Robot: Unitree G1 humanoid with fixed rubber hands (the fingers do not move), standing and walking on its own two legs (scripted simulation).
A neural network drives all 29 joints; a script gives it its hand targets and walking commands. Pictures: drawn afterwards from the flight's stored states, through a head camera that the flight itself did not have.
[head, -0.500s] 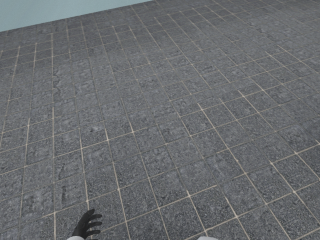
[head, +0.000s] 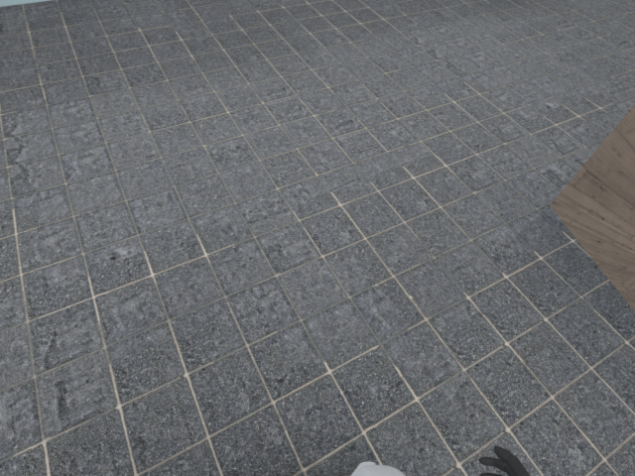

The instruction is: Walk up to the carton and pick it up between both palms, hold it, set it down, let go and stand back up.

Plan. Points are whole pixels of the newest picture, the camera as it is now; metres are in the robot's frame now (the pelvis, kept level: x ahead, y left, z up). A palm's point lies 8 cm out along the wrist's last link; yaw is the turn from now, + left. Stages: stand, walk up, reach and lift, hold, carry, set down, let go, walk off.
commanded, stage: walk up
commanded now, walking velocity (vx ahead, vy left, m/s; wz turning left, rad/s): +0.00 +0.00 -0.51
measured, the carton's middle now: out of the picture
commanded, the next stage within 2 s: none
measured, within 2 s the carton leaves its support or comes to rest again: neither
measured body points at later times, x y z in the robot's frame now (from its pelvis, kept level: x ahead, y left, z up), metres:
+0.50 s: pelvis -0.02 -0.01 -0.01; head +0.01 -0.06 +0.44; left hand +0.21 +0.18 -0.12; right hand -0.08 -0.27 -0.17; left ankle -0.03 +0.12 -0.70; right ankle -0.03 -0.10 -0.73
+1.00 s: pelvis -0.06 +0.02 +0.00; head -0.02 +0.04 +0.44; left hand +0.11 +0.24 -0.16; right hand -0.08 -0.26 -0.12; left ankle -0.03 +0.13 -0.74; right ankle -0.03 -0.10 -0.73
